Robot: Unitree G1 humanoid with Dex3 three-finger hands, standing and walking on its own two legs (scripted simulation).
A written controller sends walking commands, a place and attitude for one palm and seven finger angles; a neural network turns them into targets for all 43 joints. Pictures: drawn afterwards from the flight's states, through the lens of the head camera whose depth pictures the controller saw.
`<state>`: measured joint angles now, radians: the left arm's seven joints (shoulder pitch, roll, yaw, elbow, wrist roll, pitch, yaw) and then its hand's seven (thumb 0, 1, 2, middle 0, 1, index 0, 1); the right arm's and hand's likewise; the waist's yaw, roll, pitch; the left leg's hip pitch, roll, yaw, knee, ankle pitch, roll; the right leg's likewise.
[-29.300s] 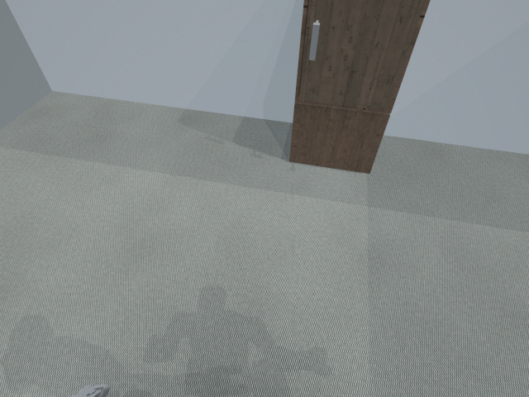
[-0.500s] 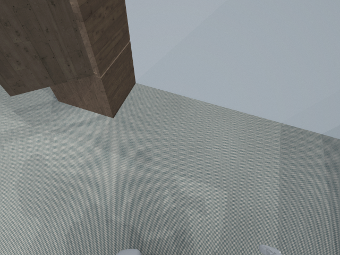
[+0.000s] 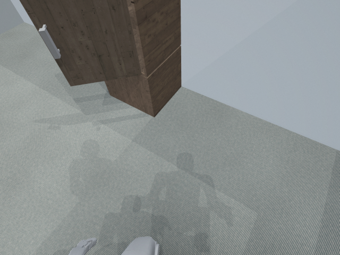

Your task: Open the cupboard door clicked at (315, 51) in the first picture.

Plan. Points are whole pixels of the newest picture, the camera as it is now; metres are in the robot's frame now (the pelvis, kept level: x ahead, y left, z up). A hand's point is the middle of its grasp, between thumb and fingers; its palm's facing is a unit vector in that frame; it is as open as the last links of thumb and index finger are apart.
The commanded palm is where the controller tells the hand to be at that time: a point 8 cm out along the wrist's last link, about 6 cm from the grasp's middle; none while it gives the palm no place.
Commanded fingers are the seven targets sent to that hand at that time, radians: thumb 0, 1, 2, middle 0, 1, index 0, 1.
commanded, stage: turn to face it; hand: left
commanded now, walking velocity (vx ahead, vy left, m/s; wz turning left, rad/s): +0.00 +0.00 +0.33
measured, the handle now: (51, 41) +0.97 +0.60 -0.05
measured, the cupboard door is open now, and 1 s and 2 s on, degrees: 44 44 44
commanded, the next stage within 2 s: take the last steps up to it in 0.16 s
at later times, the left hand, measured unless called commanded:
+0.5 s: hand out of the picture +0.03 +0.21 -0.16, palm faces +0.23 -0.94 -0.24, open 7.4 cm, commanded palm none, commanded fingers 0.00 0.90 0.90 -0.20 -0.30 -0.20 -0.30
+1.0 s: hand out of the picture +0.02 +0.25 -0.19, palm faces +0.37 -0.91 -0.17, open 7.4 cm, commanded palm none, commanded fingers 0.00 0.90 0.90 -0.20 -0.30 -0.20 -0.30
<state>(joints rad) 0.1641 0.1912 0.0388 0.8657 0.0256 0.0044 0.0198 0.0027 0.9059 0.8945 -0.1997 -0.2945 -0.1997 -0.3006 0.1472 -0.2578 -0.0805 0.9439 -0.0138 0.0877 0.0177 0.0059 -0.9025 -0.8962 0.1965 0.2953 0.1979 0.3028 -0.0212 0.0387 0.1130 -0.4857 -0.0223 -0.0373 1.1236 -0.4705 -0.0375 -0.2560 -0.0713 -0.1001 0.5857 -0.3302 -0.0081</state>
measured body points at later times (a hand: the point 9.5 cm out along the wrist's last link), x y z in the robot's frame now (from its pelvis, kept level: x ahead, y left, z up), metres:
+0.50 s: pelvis +0.02 +0.00 +0.00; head +0.05 +0.00 +0.45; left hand +0.02 +0.26 -0.14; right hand +0.14 -0.22 -0.15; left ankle -0.01 +0.12 -0.73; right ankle +0.03 -0.12 -0.72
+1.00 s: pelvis +0.13 +0.10 -0.01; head +0.17 +0.13 +0.44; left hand +0.01 +0.30 -0.17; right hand +0.30 -0.09 -0.15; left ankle +0.14 +0.21 -0.73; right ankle +0.07 -0.06 -0.66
